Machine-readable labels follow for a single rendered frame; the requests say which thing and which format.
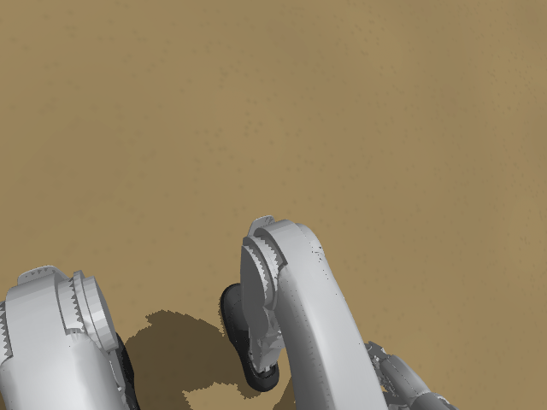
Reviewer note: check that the right robot hand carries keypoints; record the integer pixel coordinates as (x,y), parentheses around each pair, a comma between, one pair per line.
(403,384)

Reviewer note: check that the right robot foot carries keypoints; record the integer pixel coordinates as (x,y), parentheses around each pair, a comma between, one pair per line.
(238,332)

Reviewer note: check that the right robot arm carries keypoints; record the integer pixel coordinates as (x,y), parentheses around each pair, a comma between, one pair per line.
(432,401)

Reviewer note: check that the left robot foot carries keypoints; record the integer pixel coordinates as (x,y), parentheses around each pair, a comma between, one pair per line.
(128,375)

